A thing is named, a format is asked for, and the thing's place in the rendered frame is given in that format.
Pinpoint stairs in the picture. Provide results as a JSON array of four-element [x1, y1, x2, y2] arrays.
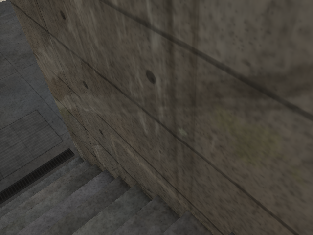
[[0, 156, 213, 235]]

